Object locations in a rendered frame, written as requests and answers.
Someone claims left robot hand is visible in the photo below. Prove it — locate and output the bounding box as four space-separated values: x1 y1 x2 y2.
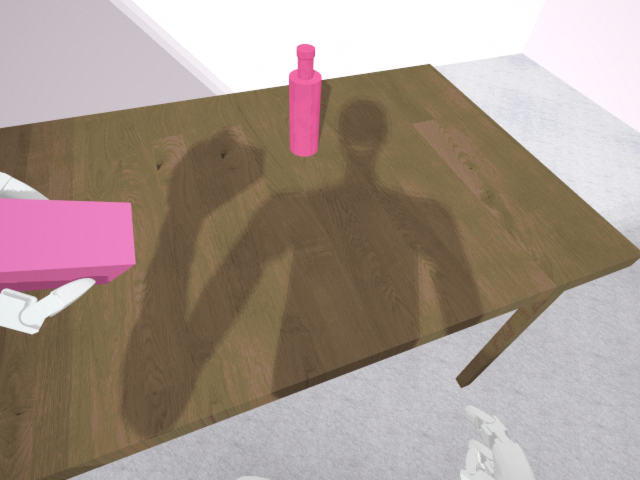
0 172 96 334

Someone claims sponge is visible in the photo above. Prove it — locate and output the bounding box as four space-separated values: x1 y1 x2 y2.
0 198 136 293

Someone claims right robot hand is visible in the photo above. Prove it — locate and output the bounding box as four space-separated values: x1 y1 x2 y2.
460 405 536 480

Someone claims table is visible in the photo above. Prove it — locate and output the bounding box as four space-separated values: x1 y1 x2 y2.
0 64 640 480

